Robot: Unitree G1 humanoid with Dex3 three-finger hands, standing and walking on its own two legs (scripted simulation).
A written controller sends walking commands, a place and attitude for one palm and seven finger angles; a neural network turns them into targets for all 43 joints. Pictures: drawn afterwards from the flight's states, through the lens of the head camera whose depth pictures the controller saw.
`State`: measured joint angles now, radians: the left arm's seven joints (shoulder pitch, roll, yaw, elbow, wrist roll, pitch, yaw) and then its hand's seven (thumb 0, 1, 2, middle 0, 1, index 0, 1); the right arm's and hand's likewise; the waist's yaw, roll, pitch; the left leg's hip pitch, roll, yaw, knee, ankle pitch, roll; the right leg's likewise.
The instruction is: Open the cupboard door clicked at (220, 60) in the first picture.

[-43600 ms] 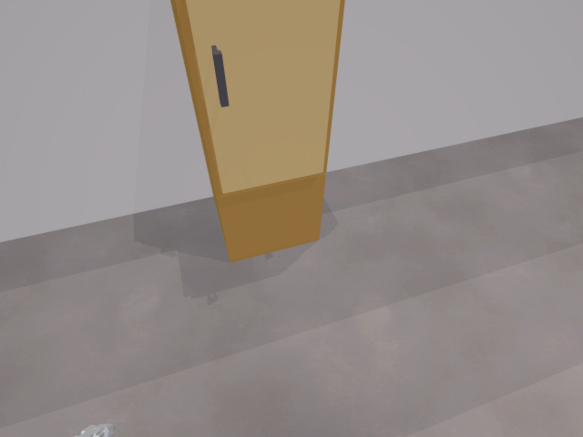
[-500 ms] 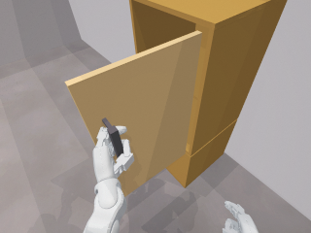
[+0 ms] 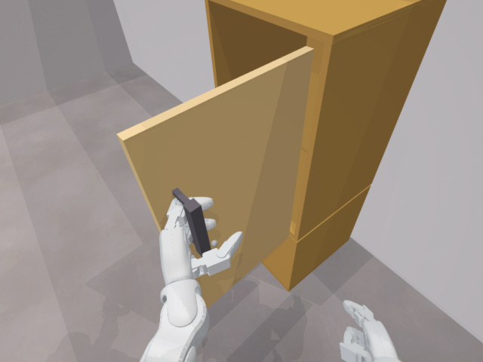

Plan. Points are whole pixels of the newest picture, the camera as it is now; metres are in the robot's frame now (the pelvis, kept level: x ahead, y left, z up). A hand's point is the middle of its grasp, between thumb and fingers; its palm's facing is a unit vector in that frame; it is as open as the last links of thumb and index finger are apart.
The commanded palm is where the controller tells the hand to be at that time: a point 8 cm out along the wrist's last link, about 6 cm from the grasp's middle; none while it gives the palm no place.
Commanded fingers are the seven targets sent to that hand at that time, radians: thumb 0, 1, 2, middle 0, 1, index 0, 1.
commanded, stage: open thumb and fingers to let go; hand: left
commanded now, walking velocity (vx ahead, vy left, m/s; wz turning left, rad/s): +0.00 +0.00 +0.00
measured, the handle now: (191, 223) +0.32 +0.10 +0.08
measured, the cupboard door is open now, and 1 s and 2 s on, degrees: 94 97 96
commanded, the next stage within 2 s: slide the hand sideways off the handle in 0.46 s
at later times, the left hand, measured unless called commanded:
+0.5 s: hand (212, 242) +0.28 +0.06 +0.09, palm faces +0.24 -0.97 -0.02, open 14.8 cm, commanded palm +0.24 +0.11 +0.08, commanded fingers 0.00 -0.50 0.30 -0.15 -0.30 -0.15 -0.30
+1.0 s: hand (205, 271) +0.24 +0.07 +0.08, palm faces -0.17 -0.99 -0.02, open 16.3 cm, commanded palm +0.21 +0.13 +0.08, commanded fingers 0.00 -0.50 0.30 -0.15 -0.30 -0.15 -0.30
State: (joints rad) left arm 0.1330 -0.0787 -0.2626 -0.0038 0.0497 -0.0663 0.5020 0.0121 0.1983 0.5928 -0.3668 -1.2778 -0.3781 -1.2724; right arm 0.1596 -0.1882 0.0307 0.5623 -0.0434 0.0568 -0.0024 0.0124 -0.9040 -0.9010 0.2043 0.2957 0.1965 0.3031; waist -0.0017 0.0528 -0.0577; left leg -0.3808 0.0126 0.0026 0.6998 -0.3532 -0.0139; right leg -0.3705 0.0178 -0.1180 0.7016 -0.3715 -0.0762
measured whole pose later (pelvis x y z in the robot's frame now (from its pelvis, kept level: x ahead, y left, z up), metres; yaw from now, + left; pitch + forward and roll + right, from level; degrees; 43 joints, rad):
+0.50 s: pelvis -0.01 +0.02 +0.00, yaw -1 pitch +2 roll +0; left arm 0.08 -0.07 -0.30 0.01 0.05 -0.03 0.53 -0.01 -0.49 0.30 -0.35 -0.66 -0.33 -0.70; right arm 0.17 -0.19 0.03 0.57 -0.04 0.07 0.01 0.01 -0.90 -0.90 0.20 0.30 0.20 0.30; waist 0.00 0.05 -0.06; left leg -0.41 0.01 0.02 0.74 -0.37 0.01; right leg -0.40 0.01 -0.10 0.73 -0.37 -0.05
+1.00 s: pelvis -0.01 +0.03 -0.01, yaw -2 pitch +2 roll +0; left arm 0.23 0.06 -0.26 -0.12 -0.03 -0.12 0.06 -0.01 -0.50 0.30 -0.17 -0.31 -0.16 -0.31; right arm 0.23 -0.21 0.06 0.49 0.01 -0.04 0.01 0.01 -0.90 -0.90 0.20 0.30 0.20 0.30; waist 0.00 0.04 -0.04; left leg -0.42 -0.01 0.04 0.76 -0.38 0.02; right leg -0.42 0.00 -0.08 0.76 -0.38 -0.04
